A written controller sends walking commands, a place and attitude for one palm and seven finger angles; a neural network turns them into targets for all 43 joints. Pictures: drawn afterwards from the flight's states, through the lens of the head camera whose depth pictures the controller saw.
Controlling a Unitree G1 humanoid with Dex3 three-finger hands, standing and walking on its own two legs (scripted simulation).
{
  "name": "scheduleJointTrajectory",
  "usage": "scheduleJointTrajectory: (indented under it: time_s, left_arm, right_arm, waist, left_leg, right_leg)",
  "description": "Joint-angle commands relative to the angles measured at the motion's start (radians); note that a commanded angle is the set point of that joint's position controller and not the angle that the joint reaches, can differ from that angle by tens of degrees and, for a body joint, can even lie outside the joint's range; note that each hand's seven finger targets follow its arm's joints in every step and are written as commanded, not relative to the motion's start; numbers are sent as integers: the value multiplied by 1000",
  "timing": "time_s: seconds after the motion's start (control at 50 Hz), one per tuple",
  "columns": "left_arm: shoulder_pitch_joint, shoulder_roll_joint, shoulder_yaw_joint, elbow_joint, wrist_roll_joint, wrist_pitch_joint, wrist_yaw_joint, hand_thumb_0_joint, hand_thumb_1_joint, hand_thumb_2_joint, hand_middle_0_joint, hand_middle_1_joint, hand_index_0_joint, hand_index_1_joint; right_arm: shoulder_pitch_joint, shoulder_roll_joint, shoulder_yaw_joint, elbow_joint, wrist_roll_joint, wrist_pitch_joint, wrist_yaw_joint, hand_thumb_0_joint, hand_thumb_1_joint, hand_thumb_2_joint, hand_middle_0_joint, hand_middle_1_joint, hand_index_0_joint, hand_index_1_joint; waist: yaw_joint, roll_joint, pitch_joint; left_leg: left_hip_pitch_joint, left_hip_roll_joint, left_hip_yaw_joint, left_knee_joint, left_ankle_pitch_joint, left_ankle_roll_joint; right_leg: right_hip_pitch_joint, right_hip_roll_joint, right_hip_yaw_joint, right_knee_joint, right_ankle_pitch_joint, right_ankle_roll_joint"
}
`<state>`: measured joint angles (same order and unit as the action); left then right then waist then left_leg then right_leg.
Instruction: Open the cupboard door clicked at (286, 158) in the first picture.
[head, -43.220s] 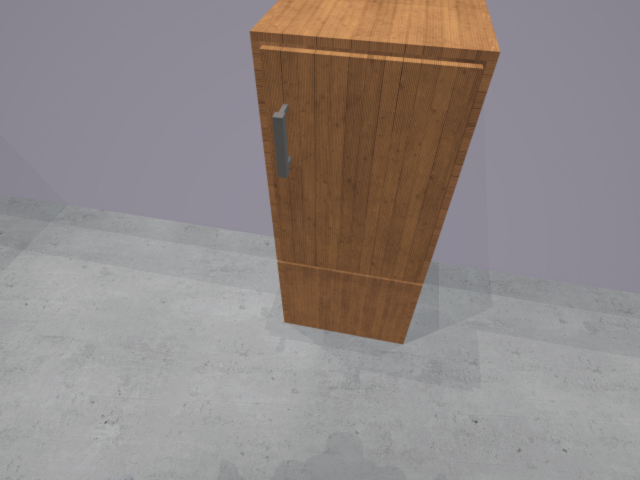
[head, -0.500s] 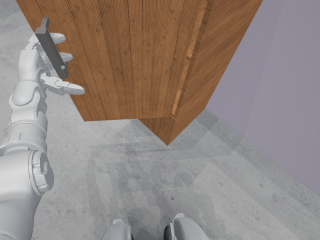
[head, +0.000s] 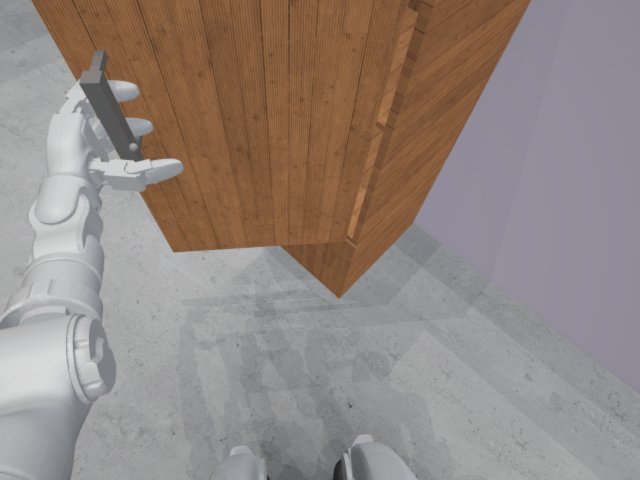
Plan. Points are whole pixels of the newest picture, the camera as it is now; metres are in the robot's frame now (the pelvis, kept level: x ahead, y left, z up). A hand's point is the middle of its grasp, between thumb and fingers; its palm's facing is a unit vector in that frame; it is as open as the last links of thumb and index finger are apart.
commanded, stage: close the thumb around the handle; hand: left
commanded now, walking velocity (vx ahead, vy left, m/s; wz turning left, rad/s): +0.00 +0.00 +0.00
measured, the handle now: (118, 114) +0.56 +0.21 +0.09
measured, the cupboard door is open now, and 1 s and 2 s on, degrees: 49 64 93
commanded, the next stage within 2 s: pull the door open along its arc in 0.42 s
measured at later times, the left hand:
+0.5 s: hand (135, 146) +0.51 +0.19 +0.09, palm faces +0.04 -1.00 -0.02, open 5.6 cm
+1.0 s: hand (143, 208) +0.42 +0.17 +0.09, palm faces -0.03 -1.00 +0.00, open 5.9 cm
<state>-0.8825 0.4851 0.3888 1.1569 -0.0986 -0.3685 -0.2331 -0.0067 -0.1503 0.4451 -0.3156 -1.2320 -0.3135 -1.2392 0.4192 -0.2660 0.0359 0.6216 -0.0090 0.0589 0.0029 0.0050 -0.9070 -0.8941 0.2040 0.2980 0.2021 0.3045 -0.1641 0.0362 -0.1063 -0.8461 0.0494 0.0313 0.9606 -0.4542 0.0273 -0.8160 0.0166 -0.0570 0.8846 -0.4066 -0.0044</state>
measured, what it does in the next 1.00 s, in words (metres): stands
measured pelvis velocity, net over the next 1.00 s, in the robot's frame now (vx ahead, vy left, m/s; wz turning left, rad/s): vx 0.02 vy -0.01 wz -0.02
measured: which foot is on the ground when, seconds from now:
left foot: down 0.00-1.00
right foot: down 0.00-1.00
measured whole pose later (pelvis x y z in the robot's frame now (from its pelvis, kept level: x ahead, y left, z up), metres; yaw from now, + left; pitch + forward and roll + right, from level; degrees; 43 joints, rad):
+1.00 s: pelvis +0.02 -0.01 +0.02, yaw -1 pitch +15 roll -1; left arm -0.36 0.30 0.31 0.65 -0.22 -0.33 -0.25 0.01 0.73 0.74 -0.36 -1.33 -0.34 -1.35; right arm 0.38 -0.26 0.01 0.54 0.03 0.06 0.01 0.01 -0.91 -0.89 0.20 0.30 0.20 0.30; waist -0.10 0.04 -0.14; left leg -0.67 0.05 0.07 0.85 -0.44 0.02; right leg -0.67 0.03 -0.02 0.80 -0.40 -0.01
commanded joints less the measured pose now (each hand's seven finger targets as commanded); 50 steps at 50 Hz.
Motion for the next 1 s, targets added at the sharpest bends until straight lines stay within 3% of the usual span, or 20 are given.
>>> scheduleJointTrajectory:
  time_s: [0.0, 0.04, 0.1, 0.12, 0.14, 0.16, 0.18, 0.2, 0.24, 0.28, 0.38, 0.44, 0.5, 0.52, 0.62, 0.7, 0.84, 0.94, 0.96, 0.98]
  left_arm:
    - [-462, 242, 16, -203, -16, -71, -6, 0, 340, 660, -360, -1290, -360, -1290]
    - [-471, 229, 2, -192, -11, -70, -10, 0, 452, 708, -368, -1302, -368, -1302]
    - [-488, 199, -22, -197, -11, -78, -8, 0, 620, 780, -380, -1320, -380, -1320]
    - [-509, 199, -19, -204, -15, -79, -5, 0, 676, 804, -384, -1326, -384, -1326]
    - [-488, 224, -1, -178, -10, -75, -2, 0, 732, 828, -388, -1332, -388, -1332]
    - [-510, 199, -22, -174, -12, -75, -1, 0, 788, 852, -392, -1338, -392, -1338]
    - [-522, 218, -16, -167, -4, -73, 2, 0, 844, 876, -396, -1344, -396, -1344]
    - [-546, 185, -46, -175, -1, -72, 0, 0, 900, 900, -400, -1350, -400, -1350]
    - [-524, 217, -15, -181, -1, -73, 4, 0, 900, 900, -400, -1350, -400, -1350]
    - [-548, 195, -33, -193, -5, -77, 5, 0, 900, 900, -400, -1350, -400, -1350]
    - [-552, 214, -26, -183, 0, -74, 3, 0, 900, 900, -400, -1350, -400, -1350]
    - [-560, 182, -53, -181, 0, -67, 3, 0, 900, 900, -400, -1350, -400, -1350]
    - [-533, 244, -3, -203, -1, -76, 3, 0, 900, 900, -400, -1350, -400, -1350]
    - [-512, 311, 46, -182, 3, -75, 3, 0, 900, 900, -400, -1350, -400, -1350]
    - [-378, 271, 31, -232, -18, -77, -29, 0, 900, 900, -400, -1350, -400, -1350]
    - [-259, 255, 43, -323, -49, -81, -38, 0, 900, 900, -400, -1350, -400, -1350]
    - [103, 147, 22, -525, -113, -57, -37, 0, 900, 900, -400, -1350, -400, -1350]
    - [419, 45, -18, -769, -160, -40, -24, 0, 900, 900, -400, -1350, -400, -1350]
    - [475, 24, 49, -860, -198, -36, 50, 0, 900, 900, -400, -1350, -400, -1350]
    - [555, -44, 9, -899, -195, -24, 102, 0, 900, 900, -400, -1350, -400, -1350]
  right_arm:
    - [155, -181, -68, -46, 1, -8, -20, 0, -900, -900, 200, 300, 200, 300]
    - [156, -180, -68, -44, 1, -11, -21, 0, -900, -900, 200, 300, 200, 300]
    - [151, -177, -67, -41, 0, -13, -21, 0, -900, -900, 200, 300, 200, 300]
    - [153, -179, -69, -36, -2, -16, -20, 0, -900, -900, 200, 300, 200, 300]
    - [155, -182, -67, -34, -2, -15, -21, 0, -900, -900, 200, 300, 200, 300]
    - [160, -182, -65, -36, -3, -16, -22, 0, -900, -900, 200, 300, 200, 300]
    - [157, -185, -66, -30, -2, -15, -23, 0, -900, -900, 200, 300, 200, 300]
    - [155, -181, -66, -30, -3, -17, -22, 0, -900, -900, 200, 300, 200, 300]
    - [158, -186, -70, -30, -4, -19, -22, 0, -900, -900, 200, 300, 200, 300]
    - [164, -183, -67, -26, -7, -20, -21, 0, -900, -900, 200, 300, 200, 300]
    - [164, -185, -67, -23, -5, -18, -22, 0, -900, -900, 200, 300, 200, 300]
    - [164, -182, -66, -22, -6, -19, -21, 0, -900, -900, 200, 300, 200, 300]
    - [169, -186, -68, -23, -6, -18, -22, 0, -900, -900, 200, 300, 200, 300]
    - [171, -192, -66, -24, -4, -15, -26, 0, -900, -900, 200, 300, 200, 300]
    - [147, -179, -64, -60, 2, -10, -23, 0, -900, -900, 200, 300, 200, 300]
    - [129, -175, -70, -89, 9, -6, -19, 0, -900, -900, 200, 300, 200, 300]
    - [58, -153, -82, -156, 32, -9, -11, 0, -900, -900, 200, 300, 200, 300]
    - [-15, -132, -83, -207, 45, -34, 2, 0, -900, -900, 200, 300, 200, 300]
    - [-39, -111, -85, -221, 41, -47, 7, 0, -900, -900, 200, 300, 200, 300]
    - [-58, -101, -82, -224, 42, -58, 14, 0, -900, -900, 200, 300, 200, 300]
  waist:
    - [-16, 71, -410]
    - [-20, 67, -416]
    - [-20, 120, -425]
    - [-29, 105, -423]
    - [-18, 103, -415]
    - [-36, 90, -409]
    - [-35, 89, -407]
    - [-43, 117, -413]
    - [-28, 120, -441]
    - [-37, 124, -463]
    - [-39, 108, -459]
    - [-49, 109, -429]
    - [-26, 121, -486]
    - [-16, 97, -475]
    - [20, 119, -485]
    - [52, 91, -505]
    - [112, 10, -444]
    - [158, 29, -396]
    - [215, 42, -407]
    - [207, 27, -385]
  left_leg:
    - [334, -23, -68, -92, 435, 1]
    - [340, -22, -73, -90, 425, 0]
    - [380, -19, -85, -86, 449, -8]
    - [380, -17, -86, -83, 437, -7]
    - [367, -18, -87, -84, 427, -8]
    - [365, -19, -89, -83, 427, -4]
    - [359, -16, -95, -83, 411, -6]
    - [370, -18, -96, -83, 404, -8]
    - [377, -18, -94, -80, 416, -8]
    - [402, -17, -100, -75, 450, -9]
    - [376, -19, -96, -74, 424, -5]
    - [364, -21, -92, -78, 394, -2]
    - [379, -22, -90, -74, 434, -4]
    - [352, -22, -86, -74, 430, 0]
    - [348, -28, -62, -89, 462, 0]
    - [365, -27, -49, -105, 504, 1]
    - [329, -32, -10, -157, 532, 9]
    - [366, -30, 3, -192, 598, 6]
    - [364, -36, 7, -195, 618, -1]
    - [371, -34, 9, -205, 631, -7]
  right_leg:
    - [153, 39, 17, -76, 369, -11]
    - [138, 39, 15, -74, 352, -12]
    - [94, 38, 10, -67, 332, -16]
    - [84, 39, 9, -70, 322, -13]
    - [91, 39, 10, -70, 315, -16]
    - [83, 40, 7, -67, 315, -15]
    - [71, 38, 7, -67, 298, -14]
    - [57, 37, 7, -65, 287, -14]
    - [71, 37, 9, -65, 296, -16]
    - [66, 38, 7, -63, 312, -15]
    - [79, 38, 9, -66, 312, -14]
    - [71, 39, 10, -74, 296, -13]
    - [113, 39, 15, -69, 335, -15]
    - [129, 39, 17, -69, 340, -15]
    - [204, 40, 20, -71, 402, -16]
    - [266, 43, 20, -74, 456, -15]
    - [407, 34, 28, -103, 557, -14]
    - [455, 23, 24, -110, 603, -16]
    - [481, 25, 15, -114, 610, -16]
    - [479, 23, 10, -115, 612, -14]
